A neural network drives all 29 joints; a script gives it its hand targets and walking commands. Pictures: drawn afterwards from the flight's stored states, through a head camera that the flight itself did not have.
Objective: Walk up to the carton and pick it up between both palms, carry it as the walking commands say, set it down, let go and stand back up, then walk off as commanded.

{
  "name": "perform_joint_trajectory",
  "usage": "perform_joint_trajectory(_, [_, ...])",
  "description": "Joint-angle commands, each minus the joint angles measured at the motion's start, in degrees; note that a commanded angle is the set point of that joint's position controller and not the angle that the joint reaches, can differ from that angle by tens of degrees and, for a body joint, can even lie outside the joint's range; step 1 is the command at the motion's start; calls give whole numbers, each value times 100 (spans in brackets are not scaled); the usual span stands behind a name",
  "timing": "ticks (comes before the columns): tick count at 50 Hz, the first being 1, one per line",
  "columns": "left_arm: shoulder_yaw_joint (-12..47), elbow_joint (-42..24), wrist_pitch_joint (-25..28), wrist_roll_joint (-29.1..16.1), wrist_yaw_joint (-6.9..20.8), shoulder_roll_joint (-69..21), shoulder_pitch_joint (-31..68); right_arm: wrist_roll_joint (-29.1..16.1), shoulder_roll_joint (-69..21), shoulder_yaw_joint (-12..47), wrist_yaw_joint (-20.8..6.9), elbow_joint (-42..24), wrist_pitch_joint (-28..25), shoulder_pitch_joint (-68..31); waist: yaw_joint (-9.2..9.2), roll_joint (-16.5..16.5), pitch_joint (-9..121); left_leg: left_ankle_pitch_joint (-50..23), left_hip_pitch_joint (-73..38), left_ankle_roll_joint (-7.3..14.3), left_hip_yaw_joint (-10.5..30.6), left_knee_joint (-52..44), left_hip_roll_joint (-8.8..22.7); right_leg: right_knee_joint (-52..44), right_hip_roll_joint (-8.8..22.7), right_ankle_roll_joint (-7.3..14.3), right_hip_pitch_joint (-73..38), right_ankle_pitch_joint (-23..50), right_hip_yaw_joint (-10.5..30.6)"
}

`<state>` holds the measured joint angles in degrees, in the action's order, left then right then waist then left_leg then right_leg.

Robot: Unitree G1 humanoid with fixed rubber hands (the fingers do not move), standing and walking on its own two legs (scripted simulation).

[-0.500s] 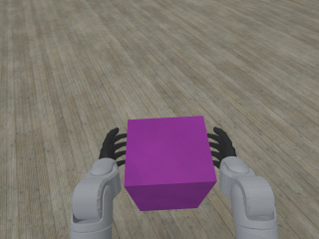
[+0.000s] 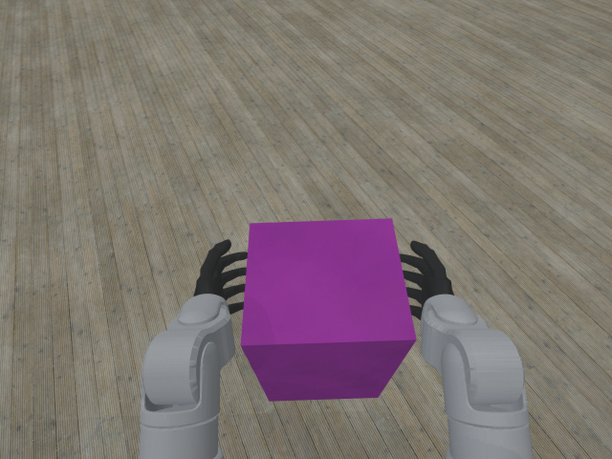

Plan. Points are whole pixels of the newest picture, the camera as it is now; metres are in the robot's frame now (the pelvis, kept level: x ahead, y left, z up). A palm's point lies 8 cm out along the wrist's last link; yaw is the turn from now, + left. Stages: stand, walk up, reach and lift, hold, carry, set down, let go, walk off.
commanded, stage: carry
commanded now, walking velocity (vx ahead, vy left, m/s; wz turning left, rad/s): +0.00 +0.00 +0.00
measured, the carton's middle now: (322, 322) +0.30 +0.00 +0.01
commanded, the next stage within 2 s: none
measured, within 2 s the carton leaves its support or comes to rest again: neither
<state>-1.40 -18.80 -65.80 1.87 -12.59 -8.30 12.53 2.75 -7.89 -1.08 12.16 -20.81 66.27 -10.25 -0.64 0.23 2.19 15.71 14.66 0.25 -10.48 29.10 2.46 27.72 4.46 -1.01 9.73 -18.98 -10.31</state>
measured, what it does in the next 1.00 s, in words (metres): walks ahead: left foot, then right foot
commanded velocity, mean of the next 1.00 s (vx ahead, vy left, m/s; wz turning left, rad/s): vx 0.00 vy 0.00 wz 0.00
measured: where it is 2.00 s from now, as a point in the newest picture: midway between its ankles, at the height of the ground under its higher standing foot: outside the picture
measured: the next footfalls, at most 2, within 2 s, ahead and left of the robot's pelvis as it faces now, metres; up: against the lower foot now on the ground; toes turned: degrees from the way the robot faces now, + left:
left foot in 0.32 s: +0.14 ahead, +0.09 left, +0.00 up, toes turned -13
right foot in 0.48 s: +0.14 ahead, -0.13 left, +0.00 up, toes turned +6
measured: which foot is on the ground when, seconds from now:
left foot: down 0.00-0.16, up 0.18-0.30, down 0.32-1.00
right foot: down 0.00-0.32, up 0.34-0.46, down 0.48-1.00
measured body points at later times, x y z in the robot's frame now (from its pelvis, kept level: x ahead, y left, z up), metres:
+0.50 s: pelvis +0.12 -0.02 -0.01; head +0.14 -0.03 +0.44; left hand +0.43 +0.10 +0.05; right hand +0.41 -0.16 +0.05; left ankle +0.10 +0.07 -0.74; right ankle +0.10 -0.13 -0.74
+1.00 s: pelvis +0.17 -0.05 -0.01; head +0.16 -0.05 +0.44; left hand +0.47 +0.09 +0.05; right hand +0.47 -0.17 +0.05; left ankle +0.10 +0.07 -0.74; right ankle +0.10 -0.13 -0.74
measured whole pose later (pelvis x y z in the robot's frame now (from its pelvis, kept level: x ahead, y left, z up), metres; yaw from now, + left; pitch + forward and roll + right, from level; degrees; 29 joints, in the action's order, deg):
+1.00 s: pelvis +0.17 -0.05 -0.01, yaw +0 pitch +4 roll +1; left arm -3.1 -2.1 -51.6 4.9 -10.2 -8.1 12.0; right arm 5.5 -8.0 -2.3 9.1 -2.3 52.1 -11.4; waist -0.6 0.6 5.6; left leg 19.6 13.8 -0.3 -6.8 31.8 2.2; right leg 32.3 2.1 2.0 13.5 -21.1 -9.3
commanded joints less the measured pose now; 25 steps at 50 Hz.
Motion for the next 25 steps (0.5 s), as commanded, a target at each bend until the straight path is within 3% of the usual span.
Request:
perform_joint_trajectory(1, [3063, -620, 144, -1508, 821, -5778, 1565, -1564, -5580, 3115, -789, -860, -230, -2073, 0, 307, 2211, -3830, -1036, -102, 123, 27, 218, 748, 417, 176, -964, 5579, 84])
perform_joint_trajectory(2, [3090, -683, 167, -1512, 831, -5781, 1622, -1594, -5636, 3132, -804, -846, -250, -2112, 12, 7, 2119, -4479, -1449, -41, 148, -45, 288, 779, 224, 159, -524, 4570, -110])
perform_joint_trajectory(3, [3100, -743, 182, -1509, 835, -5778, 1666, -1621, -5682, 3134, -814, -834, -268, -2122, 30, -377, 2047, -5605, -2051, 86, 262, 117, 463, 661, -14, 132, 107, 3207, -320])
perform_joint_trajectory(4, [3090, -758, 185, -1490, 836, -5762, 1660, -1629, -5686, 3111, -818, -803, -276, -2120, 14, -796, 1968, -7015, -2638, 282, 491, 410, 721, 301, -281, 137, 785, 1240, -457])
perform_joint_trajectory(5, [3030, -670, 195, -1445, 844, -5679, 1655, -1578, -5598, 3017, -815, -684, -294, -2110, -36, -1056, 1916, -8083, -2839, 420, 593, 637, 868, -349, -497, 146, 980, -40, -518])
perform_joint_trajectory(6, [2802, -307, 251, -1305, 867, -5418, 1648, -1364, -5308, 2737, -810, -275, -358, -2022, -91, -952, 1996, -7908, -2516, 446, 526, 949, 846, -1028, -475, 132, 459, 548, -501])
perform_joint_trajectory(7, [2313, 534, 402, -983, 914, -4962, 1652, -947, -4779, 2191, -834, 632, -524, -1850, -99, -447, 2082, -6140, -1578, 321, 372, 1362, 638, -1341, -185, 136, -586, 2707, -283])
perform_joint_trajectory(8, [2446, 185, 562, -1108, 931, -5128, 1871, -1079, -4946, 2382, -868, 246, -668, -2177, -174, 859, 1915, -2437, 258, 116, 157, 2130, 181, -774, 415, 271, -1946, 5960, 311])
perform_joint_trajectory(9, [3064, -794, 523, -1549, 905, -5769, 2072, -1498, -5556, 3081, -831, -856, -628, -2370, -113, 1710, 1551, 1217, 2059, -55, -112, 2216, -405, 75, 1146, 594, -3027, 8962, 883])
perform_joint_trajectory(10, [3087, -583, 382, -1518, 881, -5845, 1735, -1459, -5563, 3180, -768, -812, -537, -2113, -105, 1355, 1395, 1594, 2527, -53, -17, 1924, -495, 228, 1399, 789, -3252, 9404, 1022])
perform_joint_trajectory(11, [2976, -451, 332, -1419, 867, -5715, 1505, -1432, -5486, 3159, -747, -706, -497, -1980, -148, 1065, 1369, 1339, 2544, -40, 15, 1397, -512, 257, 1312, 841, -3213, 8856, 944])
perform_joint_trajectory(13, [3035, -675, 326, -1410, 884, -5634, 1346, -1530, -5561, 3230, -763, -835, -476, -1979, -171, 977, 1565, -133, 1385, -25, -98, 36, -543, 464, 749, 612, -2384, 7054, 331])
perform_joint_trajectory(14, [3104, -810, 334, -1474, 885, -5634, 1466, -1573, -5610, 3252, -774, -885, -455, -1940, -25, 825, 1928, -1463, 190, -72, -287, -696, -539, 1069, 483, 477, -1825, 6181, -21])
perform_joint_trajectory(15, [3231, -938, 333, -1547, 877, -5654, 1659, -1576, -5656, 3277, -794, -959, -435, -1951, 138, 468, 2326, -2989, -1226, 38, -99, -1155, -265, 1843, 336, 366, -950, 4794, -198])
perform_joint_trajectory(16, [3293, -922, 275, -1503, 858, -5574, 1715, -1537, -5606, 3208, -796, -818, -374, -1878, 197, -275, 2411, -5808, -2753, 585, 1233, -734, 814, 2575, -45, 278, 926, 1156, 11])
perform_joint_trajectory(17, [3290, -794, 186, -1502, 882, -5509, 1747, -1385, -5411, 2972, -758, -592, -365, -1652, 166, -1168, 2265, -8717, -3291, 1270, 2246, 2, 1684, 2968, -542, 246, 2135, -1621, 506])
perform_joint_trajectory(18, [2973, -375, 214, -1297, 877, -5341, 1523, -1330, -5226, 2801, -769, -459, -394, -1727, 123, -1037, 2342, -8338, -3155, 1367, 2123, 12, 1848, 2929, -263, 258, 2115, -1708, 950])
perform_joint_trajectory(19, [2317, 844, 390, -830, 920, -4814, 1340, -838, -4643, 2117, -837, 736, -560, -1663, 86, -828, 2208, -7254, -2799, 1345, 1977, -130, 1802, 2245, -89, 217, 2111, -1614, 1023])
perform_joint_trajectory(20, [2653, 105, 586, -1166, 940, -5206, 1758, -1125, -5015, 2427, -892, 95, -748, -2103, 37, -759, 2083, -6127, -2290, 1152, 1637, -273, 1584, 1359, 34, 215, 1719, -1365, 1002])
perform_joint_trajectory(21, [3218, -1077, 622, -1651, 924, -5878, 2136, -1617, -5668, 3053, -882, -1118, -784, -2526, 45, -866, 1953, -5549, -1745, 932, 1335, -277, 1309, 655, -64, 211, 1257, -876, 784])
perform_joint_trajectory(22, [3123, -869, 578, -1518, 883, -5888, 1953, -1551, -5702, 3088, -842, -912, -713, -2361, 18, -797, 2038, -4720, -1380, 789, 1070, -165, 1100, 26, -165, 189, 718, -106, 580])
perform_joint_trajectory(23, [2619, 106, 610, -1076, 868, -5433, 1647, -1157, -5255, 2645, -842, 54, -728, -2090, -29, -649, 2178, -3868, -1059, 564, 898, -89, 928, -581, -147, 194, 143, 896, 425])
perform_joint_trajectory(24, [1863, 1472, 848, -511, 920, -4700, 1541, -582, -4505, 1871, -903, 1451, -960, -1890, 21, -294, 2248, -2544, -686, 310, 819, -6, 714, -595, 157, 256, -339, 1635, 642])
perform_joint_trajectory(25, [2026, 1133, 1101, -647, 969, -4843, 1921, -717, -4613, 2014, -970, 1133, -1184, -2224, 71, 342, 2152, -838, -389, 165, 753, 90, 471, -249, 690, 466, -363, 3294, 1117])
